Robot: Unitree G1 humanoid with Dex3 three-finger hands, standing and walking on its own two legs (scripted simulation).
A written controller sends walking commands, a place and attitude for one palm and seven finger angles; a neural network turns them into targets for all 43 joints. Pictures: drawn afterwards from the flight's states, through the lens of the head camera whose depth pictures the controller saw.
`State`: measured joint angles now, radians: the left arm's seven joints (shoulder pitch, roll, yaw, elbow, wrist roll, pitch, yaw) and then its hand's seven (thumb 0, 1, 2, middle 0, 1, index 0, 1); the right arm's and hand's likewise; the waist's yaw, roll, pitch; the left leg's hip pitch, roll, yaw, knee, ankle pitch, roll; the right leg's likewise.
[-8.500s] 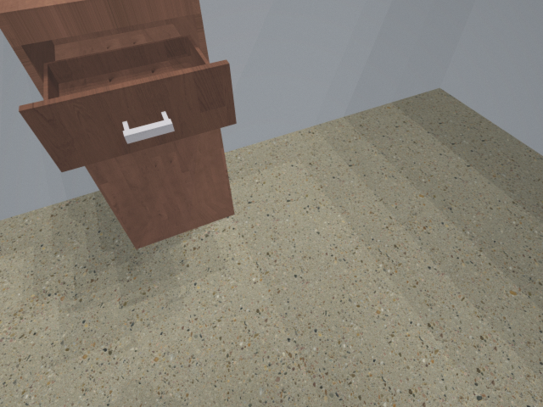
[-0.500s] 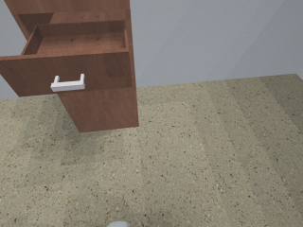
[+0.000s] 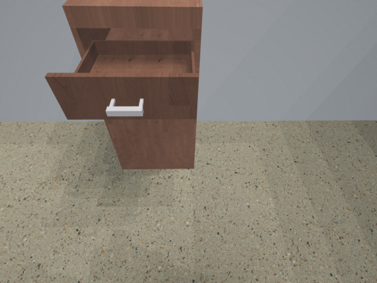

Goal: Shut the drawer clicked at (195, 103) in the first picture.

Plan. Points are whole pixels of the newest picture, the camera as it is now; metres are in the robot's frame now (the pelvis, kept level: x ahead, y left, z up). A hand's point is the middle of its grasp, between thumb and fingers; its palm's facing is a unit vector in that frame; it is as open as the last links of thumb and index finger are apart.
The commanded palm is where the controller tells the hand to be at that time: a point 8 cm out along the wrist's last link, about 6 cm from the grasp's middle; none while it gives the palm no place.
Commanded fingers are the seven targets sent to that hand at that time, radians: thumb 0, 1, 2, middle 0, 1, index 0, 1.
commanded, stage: take the last steps up to it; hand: left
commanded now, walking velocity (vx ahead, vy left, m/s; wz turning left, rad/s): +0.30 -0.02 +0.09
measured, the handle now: (126, 106) +0.57 +0.21 +0.04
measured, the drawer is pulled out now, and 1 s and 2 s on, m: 0.30 0.30 0.30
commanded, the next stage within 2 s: come to a stop and stand still in 0.76 s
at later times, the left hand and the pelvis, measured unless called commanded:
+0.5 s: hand out of the picture -0.02 +0.16 -0.18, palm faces +0.20 -0.97 -0.13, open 7.4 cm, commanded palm none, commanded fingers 0.00 0.90 0.90 -0.20 -0.30 -0.20 -0.30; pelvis +0.11 +0.03 -0.02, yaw +4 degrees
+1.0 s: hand (129, 203) +0.36 +0.20 -0.17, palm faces +0.03 -0.97 -0.23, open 7.4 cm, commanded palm none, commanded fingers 0.00 0.90 0.90 -0.20 -0.30 -0.20 -0.30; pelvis +0.26 +0.01 -0.02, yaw +3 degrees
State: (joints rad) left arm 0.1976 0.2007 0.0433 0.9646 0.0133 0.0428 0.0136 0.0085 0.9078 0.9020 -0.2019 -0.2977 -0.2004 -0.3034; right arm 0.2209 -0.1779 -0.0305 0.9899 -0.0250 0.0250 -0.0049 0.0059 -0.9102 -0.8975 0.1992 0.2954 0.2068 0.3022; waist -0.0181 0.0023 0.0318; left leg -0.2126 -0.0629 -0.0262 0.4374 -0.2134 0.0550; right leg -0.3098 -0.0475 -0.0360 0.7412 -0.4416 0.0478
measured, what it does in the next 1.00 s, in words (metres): walks ahead: right foot, then left foot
